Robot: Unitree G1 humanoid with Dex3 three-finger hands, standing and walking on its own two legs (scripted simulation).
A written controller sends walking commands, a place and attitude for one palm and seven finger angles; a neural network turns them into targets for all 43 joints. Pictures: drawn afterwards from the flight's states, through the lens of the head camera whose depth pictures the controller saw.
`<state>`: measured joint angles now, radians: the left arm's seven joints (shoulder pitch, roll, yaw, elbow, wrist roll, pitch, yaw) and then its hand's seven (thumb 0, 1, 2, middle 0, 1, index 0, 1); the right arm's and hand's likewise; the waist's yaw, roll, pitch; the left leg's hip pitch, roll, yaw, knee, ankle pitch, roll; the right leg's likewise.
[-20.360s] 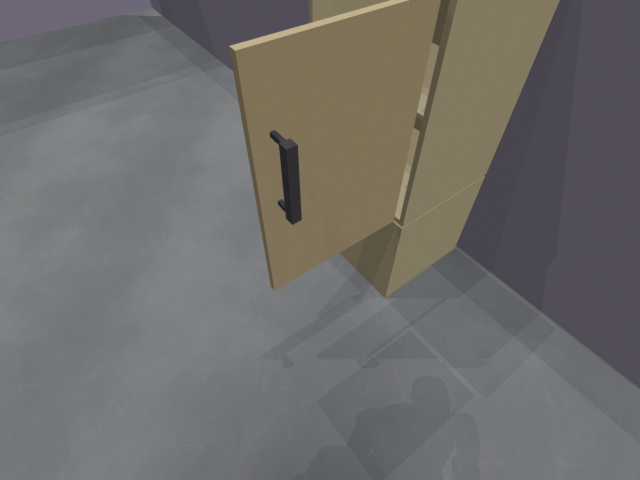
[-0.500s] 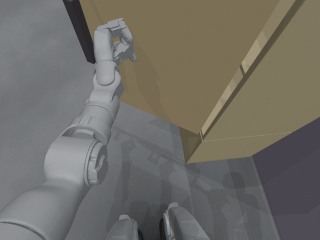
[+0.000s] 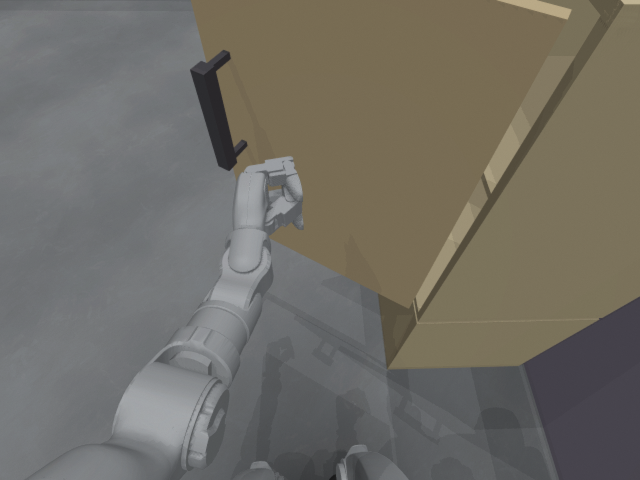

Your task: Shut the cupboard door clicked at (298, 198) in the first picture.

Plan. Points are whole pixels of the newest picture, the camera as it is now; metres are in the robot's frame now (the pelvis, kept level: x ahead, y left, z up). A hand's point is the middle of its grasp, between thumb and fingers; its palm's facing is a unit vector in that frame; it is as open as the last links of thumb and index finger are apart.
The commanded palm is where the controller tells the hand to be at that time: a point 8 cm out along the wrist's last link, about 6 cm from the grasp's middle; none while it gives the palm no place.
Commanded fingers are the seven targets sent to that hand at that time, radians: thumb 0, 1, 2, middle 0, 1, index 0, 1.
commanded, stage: pull the fist back off the door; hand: left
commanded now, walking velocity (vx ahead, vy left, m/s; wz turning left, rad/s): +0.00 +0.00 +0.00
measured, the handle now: (225, 114) +0.61 +0.10 +0.07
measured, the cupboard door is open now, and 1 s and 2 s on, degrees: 59 59 59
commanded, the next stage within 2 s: draw the hand back to the body in 0.16 s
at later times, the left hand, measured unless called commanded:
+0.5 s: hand (269, 195) +0.42 +0.04 +0.11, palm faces -0.05 -1.00 -0.06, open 3.1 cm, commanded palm +0.38 +0.10 +0.11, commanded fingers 0.00 0.90 0.90 -1.30 -1.50 -1.30 -1.50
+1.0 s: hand (126, 295) +0.29 +0.16 +0.15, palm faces +0.02 -0.98 -0.18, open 3.2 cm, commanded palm +0.26 +0.21 +0.17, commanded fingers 0.00 0.90 0.90 -0.83 -0.99 -0.83 -0.99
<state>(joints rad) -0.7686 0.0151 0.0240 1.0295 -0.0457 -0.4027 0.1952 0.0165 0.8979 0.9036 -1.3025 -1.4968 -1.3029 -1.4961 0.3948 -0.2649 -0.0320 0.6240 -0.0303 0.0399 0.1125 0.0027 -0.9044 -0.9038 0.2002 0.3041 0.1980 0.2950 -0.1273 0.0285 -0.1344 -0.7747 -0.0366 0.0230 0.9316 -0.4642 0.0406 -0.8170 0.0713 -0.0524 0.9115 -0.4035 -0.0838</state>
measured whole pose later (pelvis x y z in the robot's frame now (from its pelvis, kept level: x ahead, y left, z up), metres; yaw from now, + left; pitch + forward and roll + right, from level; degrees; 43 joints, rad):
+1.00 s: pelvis +0.01 +0.01 +0.05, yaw +1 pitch +0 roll +0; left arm 0.08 0.23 -0.04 -0.01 -0.08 -0.07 0.02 0.02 0.89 0.90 -1.09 -1.26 -1.09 -1.26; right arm 0.14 -0.21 0.06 0.50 0.05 0.06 -0.06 0.01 -0.90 -0.90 0.20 0.30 0.20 0.30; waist 0.02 0.04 -0.03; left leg -0.21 -0.06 0.00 0.54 -0.33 0.06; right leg -0.25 0.06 -0.04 0.53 -0.28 -0.06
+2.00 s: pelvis +0.01 +0.03 +0.06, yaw +1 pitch -4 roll -1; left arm 0.46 0.36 0.35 -0.38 -0.09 -0.09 0.09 0.02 0.89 0.90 -0.21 -0.30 -0.21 -0.30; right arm 0.20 -0.23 0.03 0.63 0.02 -0.07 -0.05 0.01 -0.90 -0.90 0.20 0.30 0.20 0.30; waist 0.05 0.08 -0.01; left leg -0.09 -0.07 0.00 0.42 -0.27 0.07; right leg -0.12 0.05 -0.03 0.40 -0.22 -0.04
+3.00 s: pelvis -0.10 +0.04 +0.04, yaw +1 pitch +3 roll -3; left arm 0.47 0.42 0.49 -0.50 -0.04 -0.28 0.13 0.01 0.89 0.90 -0.21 -0.30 -0.21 -0.30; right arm 0.20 -0.20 0.01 0.59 -0.01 -0.06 -0.05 0.01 -0.90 -0.90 0.20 0.30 0.20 0.30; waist 0.02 -0.01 -0.01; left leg -0.49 -0.03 0.05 0.61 -0.18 0.10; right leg -0.31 0.07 0.05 0.60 -0.34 0.00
